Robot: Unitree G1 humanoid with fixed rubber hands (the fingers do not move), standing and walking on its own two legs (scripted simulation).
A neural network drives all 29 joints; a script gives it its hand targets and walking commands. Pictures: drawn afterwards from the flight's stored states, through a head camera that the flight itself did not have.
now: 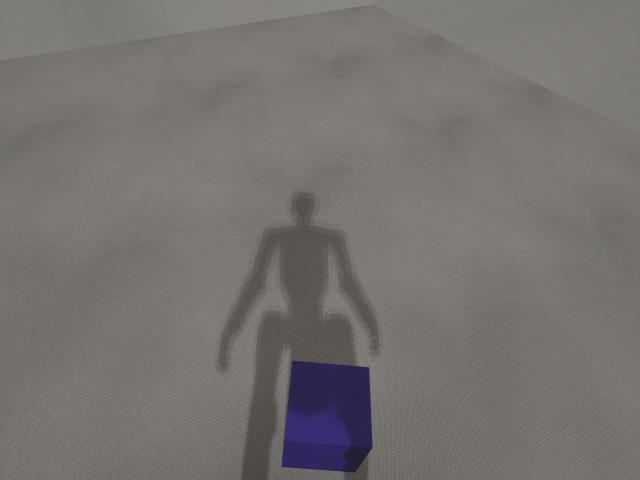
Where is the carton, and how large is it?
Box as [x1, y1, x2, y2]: [282, 361, 371, 471]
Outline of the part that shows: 292,361 282,466 355,471 371,448 368,367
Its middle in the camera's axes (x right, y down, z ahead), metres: +0.01 +0.49 +1.08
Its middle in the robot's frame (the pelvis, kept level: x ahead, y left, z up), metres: +0.44 -0.05 -0.65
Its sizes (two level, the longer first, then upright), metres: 0.210 0.200 0.250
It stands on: the floor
